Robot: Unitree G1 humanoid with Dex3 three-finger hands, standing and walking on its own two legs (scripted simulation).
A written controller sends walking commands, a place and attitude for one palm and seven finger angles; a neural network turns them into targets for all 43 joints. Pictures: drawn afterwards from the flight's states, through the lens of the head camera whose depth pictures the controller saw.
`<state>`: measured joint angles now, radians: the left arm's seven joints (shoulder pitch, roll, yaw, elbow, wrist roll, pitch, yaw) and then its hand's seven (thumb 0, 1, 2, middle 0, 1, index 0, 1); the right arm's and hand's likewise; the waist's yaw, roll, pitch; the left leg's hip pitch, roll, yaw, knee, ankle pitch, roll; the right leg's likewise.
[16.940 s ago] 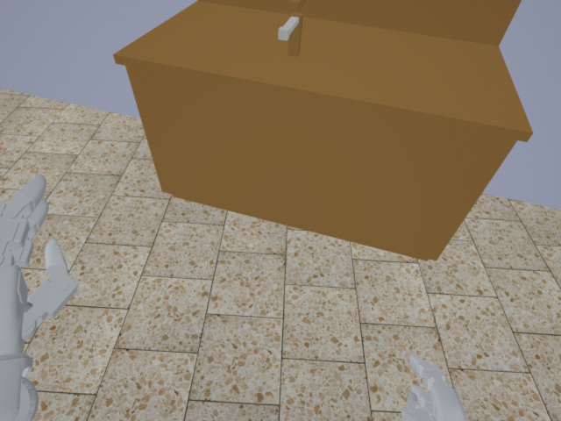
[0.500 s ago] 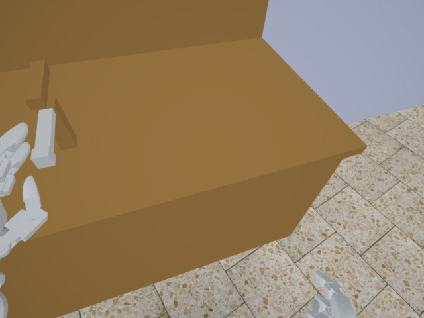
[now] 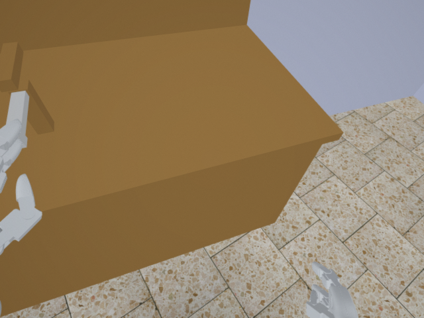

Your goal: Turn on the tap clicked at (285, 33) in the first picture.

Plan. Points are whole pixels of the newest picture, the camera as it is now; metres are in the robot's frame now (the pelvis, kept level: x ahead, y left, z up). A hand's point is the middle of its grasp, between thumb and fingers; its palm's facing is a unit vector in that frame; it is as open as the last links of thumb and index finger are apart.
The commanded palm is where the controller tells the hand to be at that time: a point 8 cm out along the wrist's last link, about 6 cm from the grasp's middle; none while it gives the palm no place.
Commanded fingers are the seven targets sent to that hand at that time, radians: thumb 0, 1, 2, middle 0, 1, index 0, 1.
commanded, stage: come to a stop and stand still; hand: left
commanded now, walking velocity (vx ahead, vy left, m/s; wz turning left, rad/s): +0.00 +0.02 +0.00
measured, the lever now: (14, 139) +0.38 +0.38 +0.10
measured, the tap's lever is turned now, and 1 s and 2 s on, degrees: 0 0 0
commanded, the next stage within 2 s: look again from close up in 1.48 s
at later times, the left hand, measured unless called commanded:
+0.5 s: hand (18, 243) +0.18 +0.25 +0.15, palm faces +0.33 -0.88 -0.34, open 7.4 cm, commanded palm +0.13 +0.30 +0.18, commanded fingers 0.00 0.90 0.90 -0.20 -0.30 -0.20 -0.30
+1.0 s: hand out of the picture +0.19 +0.30 +0.16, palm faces +0.44 -0.84 -0.33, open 7.4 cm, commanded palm +0.13 +0.32 +0.18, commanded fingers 0.00 0.90 0.90 -0.20 -0.30 -0.20 -0.30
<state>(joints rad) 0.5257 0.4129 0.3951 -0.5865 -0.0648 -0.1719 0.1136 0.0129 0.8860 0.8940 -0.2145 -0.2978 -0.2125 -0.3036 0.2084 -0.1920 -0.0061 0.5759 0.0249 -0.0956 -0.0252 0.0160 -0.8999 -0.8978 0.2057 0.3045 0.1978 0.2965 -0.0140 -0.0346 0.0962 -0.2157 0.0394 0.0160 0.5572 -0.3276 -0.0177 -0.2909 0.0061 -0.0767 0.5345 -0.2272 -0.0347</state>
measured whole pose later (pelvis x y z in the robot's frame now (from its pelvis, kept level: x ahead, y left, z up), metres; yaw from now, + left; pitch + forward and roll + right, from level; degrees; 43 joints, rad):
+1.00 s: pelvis -0.03 +0.04 +0.01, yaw +0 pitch -3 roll -1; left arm 0.34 0.33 0.34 -0.37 0.00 -0.22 0.10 0.01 0.89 0.89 -0.21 -0.30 -0.21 -0.30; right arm 0.23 -0.17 0.05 0.58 -0.01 -0.18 -0.01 0.02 -0.90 -0.90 0.21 0.30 0.20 0.30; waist 0.06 -0.05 0.07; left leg -0.17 -0.04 0.03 0.43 -0.22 0.05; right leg -0.21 0.00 0.05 0.37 -0.10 0.02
